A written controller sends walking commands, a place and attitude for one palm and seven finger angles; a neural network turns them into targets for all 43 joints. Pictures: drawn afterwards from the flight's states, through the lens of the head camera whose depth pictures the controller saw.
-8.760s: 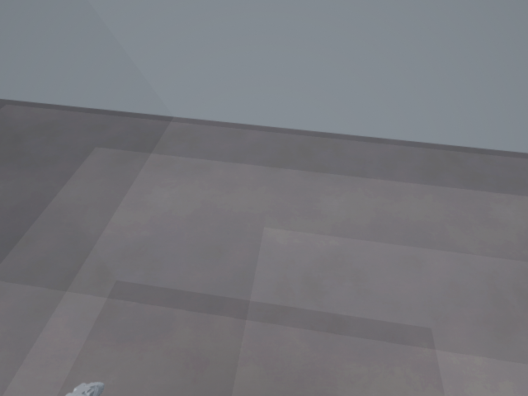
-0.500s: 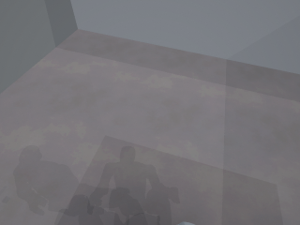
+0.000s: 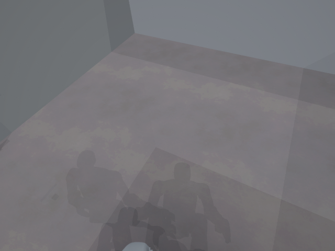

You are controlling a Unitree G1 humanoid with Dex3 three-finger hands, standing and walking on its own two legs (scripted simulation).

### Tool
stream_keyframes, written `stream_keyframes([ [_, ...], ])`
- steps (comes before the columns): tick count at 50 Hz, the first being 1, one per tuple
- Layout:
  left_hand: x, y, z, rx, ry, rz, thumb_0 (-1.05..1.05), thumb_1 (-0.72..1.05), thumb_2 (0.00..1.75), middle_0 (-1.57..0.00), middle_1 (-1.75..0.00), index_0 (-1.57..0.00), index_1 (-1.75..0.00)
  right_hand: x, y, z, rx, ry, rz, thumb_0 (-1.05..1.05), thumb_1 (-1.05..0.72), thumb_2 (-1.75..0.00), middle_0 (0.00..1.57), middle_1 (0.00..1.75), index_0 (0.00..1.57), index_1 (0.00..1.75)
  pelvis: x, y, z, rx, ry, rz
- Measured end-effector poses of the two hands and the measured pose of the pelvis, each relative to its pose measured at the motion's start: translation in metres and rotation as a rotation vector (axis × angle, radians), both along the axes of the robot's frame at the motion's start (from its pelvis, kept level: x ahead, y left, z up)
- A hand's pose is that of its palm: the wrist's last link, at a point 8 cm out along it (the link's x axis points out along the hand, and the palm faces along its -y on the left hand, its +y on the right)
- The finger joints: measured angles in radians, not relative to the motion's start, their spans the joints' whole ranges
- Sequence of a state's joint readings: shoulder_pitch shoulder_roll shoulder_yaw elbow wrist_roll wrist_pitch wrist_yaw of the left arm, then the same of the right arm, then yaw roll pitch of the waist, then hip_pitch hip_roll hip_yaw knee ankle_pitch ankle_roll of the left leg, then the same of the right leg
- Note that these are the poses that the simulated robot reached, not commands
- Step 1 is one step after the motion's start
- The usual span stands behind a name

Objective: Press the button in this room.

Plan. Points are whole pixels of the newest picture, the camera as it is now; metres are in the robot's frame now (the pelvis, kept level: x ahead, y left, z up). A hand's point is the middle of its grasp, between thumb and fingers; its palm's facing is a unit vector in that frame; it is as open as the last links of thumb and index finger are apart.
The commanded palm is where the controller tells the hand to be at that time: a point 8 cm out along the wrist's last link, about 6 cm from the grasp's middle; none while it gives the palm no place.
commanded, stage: turn or walk to find it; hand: left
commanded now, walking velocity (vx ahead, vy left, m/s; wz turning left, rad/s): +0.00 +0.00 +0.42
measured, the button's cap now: out of the picture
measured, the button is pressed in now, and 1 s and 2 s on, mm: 0 0 0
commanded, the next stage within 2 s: stand and wait in 0.76 s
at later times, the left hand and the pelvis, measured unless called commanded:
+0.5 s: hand out of the picture -0.01 +0.27 -0.16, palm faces +0.24 -0.94 -0.25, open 7.4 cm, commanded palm none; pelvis -0.03 +0.04 +0.00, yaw +11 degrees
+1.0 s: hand out of the picture -0.09 +0.17 -0.16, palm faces +0.41 -0.88 -0.25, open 7.3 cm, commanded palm none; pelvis -0.06 -0.01 +0.00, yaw +23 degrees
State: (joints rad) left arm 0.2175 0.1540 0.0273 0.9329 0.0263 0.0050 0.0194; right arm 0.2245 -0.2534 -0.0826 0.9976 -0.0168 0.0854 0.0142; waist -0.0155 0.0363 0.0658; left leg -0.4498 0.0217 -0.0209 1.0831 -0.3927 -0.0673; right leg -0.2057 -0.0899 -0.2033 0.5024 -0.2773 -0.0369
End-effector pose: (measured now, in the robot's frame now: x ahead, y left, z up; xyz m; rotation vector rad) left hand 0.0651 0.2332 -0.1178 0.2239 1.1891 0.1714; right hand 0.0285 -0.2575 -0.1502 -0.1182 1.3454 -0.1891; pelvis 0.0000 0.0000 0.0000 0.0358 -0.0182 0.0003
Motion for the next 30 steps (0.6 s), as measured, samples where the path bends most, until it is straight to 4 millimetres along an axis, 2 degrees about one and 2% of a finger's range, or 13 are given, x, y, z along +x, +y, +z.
stream_keyframes([
  [6,-0.045,0.019,-0.015,-0.023,0.063,0.088,0.00,0.91,0.90,-0.20,-0.30,-0.20,-0.30,0.024,0.016,0.006,-0.025,-0.010,0.093,0.01,-0.91,-0.90,0.19,0.30,0.20,0.30,-0.007,0.012,-0.003,-0.013,0.004,0.056],
  [11,-0.084,0.052,-0.039,-0.042,0.118,0.178,0.00,0.91,0.90,-0.20,-0.30,-0.20,-0.30,0.058,0.045,0.010,-0.061,-0.106,0.184,0.01,-0.91,-0.90,0.19,0.30,0.20,0.30,-0.015,0.033,-0.016,-0.036,0.005,0.107],
  [14,-0.100,0.066,-0.041,-0.036,0.157,0.209,0.00,0.91,0.90,-0.20,-0.30,-0.20,-0.30,0.069,0.061,0.019,-0.067,-0.157,0.218,0.01,-0.91,-0.90,0.19,0.30,0.20,0.30,-0.019,0.041,-0.014,-0.037,-0.003,0.114],
  [17,-0.104,0.075,-0.033,-0.036,0.145,0.231,0.01,0.91,0.90,-0.20,-0.30,-0.20,-0.30,0.071,0.073,0.027,-0.066,-0.174,0.244,0.00,-0.91,-0.90,0.20,0.30,0.20,0.30,-0.023,0.045,-0.006,-0.049,-0.007,0.139],
  [22,-0.097,0.080,-0.020,-0.026,0.073,0.248,0.01,0.91,0.90,-0.20,-0.30,-0.20,-0.30,0.068,0.081,0.029,-0.042,-0.170,0.272,0.00,-0.91,-0.90,0.20,0.30,0.21,0.30,-0.029,0.045,0.001,-0.051,-0.006,0.174],
  [26,-0.087,0.074,-0.013,-0.013,0.024,0.249,0.00,0.91,0.90,-0.20,-0.30,-0.20,-0.30,0.059,0.077,0.024,-0.021,-0.156,0.275,0.00,-0.90,-0.90,0.20,0.30,0.21,0.30,-0.034,0.038,0.001,-0.044,-0.005,0.201],
  [30,-0.077,0.059,-0.006,0.002,-0.026,0.246,0.00,0.91,0.90,-0.20,-0.30,-0.20,-0.30,0.045,0.061,0.013,-0.003,-0.121,0.276,0.00,-0.90,-0.90,0.20,0.30,0.21,0.30,-0.039,0.024,-0.002,-0.035,-0.002,0.238],
])
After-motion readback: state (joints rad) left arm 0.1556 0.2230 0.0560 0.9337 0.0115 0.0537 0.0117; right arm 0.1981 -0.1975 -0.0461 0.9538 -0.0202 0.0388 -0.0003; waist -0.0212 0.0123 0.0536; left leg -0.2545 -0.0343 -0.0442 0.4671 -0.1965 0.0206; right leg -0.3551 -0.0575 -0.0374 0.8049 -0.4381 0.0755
